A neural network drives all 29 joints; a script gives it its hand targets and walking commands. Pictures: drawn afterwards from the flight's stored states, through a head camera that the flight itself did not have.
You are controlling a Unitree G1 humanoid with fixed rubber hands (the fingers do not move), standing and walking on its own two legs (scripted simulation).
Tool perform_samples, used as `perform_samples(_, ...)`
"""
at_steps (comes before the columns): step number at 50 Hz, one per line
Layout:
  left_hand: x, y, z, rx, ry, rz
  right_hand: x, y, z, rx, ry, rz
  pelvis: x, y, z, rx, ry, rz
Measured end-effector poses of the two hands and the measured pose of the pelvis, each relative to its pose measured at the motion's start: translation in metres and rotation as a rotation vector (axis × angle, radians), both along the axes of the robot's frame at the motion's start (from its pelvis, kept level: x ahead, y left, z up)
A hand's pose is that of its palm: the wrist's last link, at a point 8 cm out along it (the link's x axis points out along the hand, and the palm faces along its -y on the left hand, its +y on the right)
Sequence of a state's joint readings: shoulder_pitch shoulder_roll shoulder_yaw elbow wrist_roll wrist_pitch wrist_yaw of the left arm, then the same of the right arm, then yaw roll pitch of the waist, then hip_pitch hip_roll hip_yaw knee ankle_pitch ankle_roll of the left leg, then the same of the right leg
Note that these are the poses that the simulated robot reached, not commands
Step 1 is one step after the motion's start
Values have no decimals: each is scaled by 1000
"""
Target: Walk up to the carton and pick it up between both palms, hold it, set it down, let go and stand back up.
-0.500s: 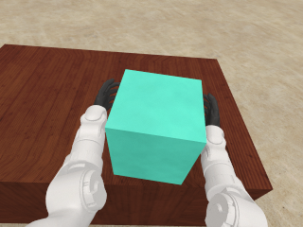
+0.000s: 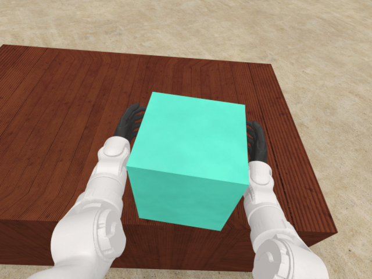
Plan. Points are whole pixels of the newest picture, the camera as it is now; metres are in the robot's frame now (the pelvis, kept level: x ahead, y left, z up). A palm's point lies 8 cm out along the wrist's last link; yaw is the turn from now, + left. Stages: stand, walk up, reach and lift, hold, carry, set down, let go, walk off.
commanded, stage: set down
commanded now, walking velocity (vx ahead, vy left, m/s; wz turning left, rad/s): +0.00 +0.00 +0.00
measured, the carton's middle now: (188, 165) +0.39 +0.00 +0.01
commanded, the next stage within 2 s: none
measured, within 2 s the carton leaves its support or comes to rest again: rests again in 0.34 s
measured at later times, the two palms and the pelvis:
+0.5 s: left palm (119, 141) +0.43 +0.16 +0.05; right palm (250, 162) +0.37 -0.14 +0.04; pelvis -0.01 +0.01 +0.00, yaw +0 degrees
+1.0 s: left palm (120, 141) +0.43 +0.16 +0.05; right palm (251, 160) +0.38 -0.14 +0.04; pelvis -0.01 +0.01 +0.00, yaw +0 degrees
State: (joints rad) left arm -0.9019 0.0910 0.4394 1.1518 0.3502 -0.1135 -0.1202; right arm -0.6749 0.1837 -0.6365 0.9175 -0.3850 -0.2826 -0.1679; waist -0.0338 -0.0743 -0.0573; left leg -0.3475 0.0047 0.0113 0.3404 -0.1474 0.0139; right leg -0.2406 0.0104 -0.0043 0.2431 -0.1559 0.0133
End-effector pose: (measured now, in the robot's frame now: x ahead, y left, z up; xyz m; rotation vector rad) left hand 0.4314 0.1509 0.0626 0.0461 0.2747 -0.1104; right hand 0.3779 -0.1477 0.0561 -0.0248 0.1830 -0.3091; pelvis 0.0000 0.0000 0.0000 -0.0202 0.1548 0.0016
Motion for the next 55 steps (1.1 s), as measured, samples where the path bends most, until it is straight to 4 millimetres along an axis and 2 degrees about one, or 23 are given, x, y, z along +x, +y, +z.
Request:
perform_samples(10, -2, 3, -1, -3, -9, -5, -4, 3, 0, -11, -7, -5, -7, 3, -1, -4, 14, -2)
perform_samples(22, -7, 12, -12, 5, 6, 7, -7, 12, -12, -14, 10, 3, -14, 9, -2, -9, 50, -1)
perform_samples(55, -5, 11, -14, 1, -6, 14, -2, 10, -12, -44, 5, 17, -10, 6, -2, -7, 47, 9)
